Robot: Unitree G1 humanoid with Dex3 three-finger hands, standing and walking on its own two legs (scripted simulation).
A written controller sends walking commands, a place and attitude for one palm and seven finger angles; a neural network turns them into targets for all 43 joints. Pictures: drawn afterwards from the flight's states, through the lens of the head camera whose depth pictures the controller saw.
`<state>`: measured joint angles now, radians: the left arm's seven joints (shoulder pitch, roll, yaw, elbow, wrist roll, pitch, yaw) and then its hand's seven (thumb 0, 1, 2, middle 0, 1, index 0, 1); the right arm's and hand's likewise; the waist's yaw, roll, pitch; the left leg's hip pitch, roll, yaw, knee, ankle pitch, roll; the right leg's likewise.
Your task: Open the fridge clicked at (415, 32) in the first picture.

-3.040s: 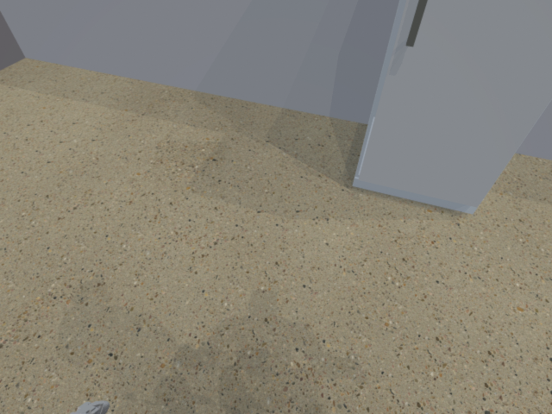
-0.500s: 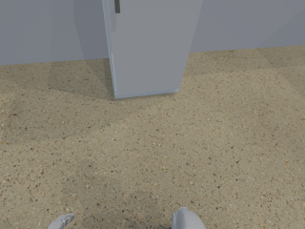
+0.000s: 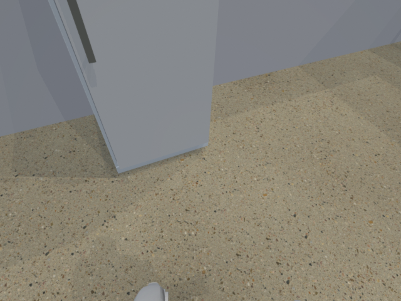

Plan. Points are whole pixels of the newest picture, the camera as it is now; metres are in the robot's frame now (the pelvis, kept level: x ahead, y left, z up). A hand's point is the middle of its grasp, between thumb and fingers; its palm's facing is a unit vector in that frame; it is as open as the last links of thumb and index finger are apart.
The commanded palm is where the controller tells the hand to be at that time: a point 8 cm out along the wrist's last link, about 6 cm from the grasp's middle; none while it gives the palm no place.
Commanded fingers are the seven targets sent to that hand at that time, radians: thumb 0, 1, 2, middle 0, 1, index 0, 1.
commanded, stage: walk to a spot facing it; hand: left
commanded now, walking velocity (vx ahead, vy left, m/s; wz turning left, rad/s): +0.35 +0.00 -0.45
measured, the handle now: out of the picture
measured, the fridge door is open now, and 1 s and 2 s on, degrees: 0 0 0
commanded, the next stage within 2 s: turn to face it in 0.48 s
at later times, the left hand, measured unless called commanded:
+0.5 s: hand (142, 227) +0.32 +0.18 -0.17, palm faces -0.26 -0.95 -0.16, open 7.4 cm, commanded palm none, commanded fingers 0.00 0.90 0.90 -0.20 -0.30 -0.20 -0.30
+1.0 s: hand (166, 197) +0.43 +0.14 -0.18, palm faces -0.18 -0.98 -0.11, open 7.4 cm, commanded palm none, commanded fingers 0.00 0.90 0.90 -0.20 -0.30 -0.20 -0.30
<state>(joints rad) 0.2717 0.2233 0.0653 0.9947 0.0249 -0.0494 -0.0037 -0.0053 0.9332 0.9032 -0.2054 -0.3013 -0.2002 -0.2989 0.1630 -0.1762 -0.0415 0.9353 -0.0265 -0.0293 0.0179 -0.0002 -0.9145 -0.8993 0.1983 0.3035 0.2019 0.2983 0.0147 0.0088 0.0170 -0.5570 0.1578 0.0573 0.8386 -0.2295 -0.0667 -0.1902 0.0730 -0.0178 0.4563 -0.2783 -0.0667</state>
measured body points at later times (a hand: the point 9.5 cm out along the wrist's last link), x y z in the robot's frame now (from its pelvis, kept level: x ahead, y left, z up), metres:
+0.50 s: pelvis +0.18 +0.03 +0.00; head +0.22 +0.03 +0.45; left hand +0.34 +0.23 -0.15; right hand +0.08 -0.21 -0.14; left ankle +0.13 +0.14 -0.74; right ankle +0.26 -0.13 -0.69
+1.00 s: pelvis +0.28 +0.01 -0.02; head +0.29 +0.03 +0.43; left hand +0.43 +0.19 -0.17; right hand +0.23 -0.22 -0.16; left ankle +0.31 +0.09 -0.74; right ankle +0.28 -0.12 -0.73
